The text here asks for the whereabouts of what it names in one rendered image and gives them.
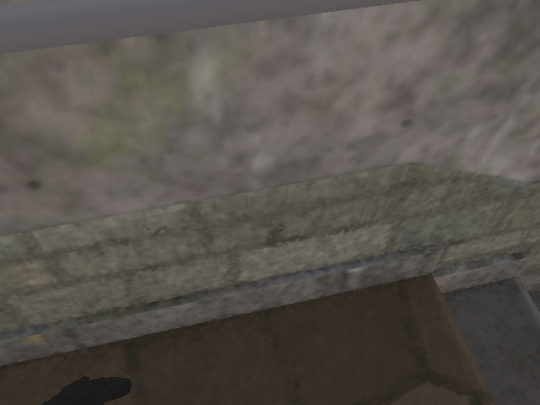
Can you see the robot left hand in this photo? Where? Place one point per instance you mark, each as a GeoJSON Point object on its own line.
{"type": "Point", "coordinates": [91, 392]}

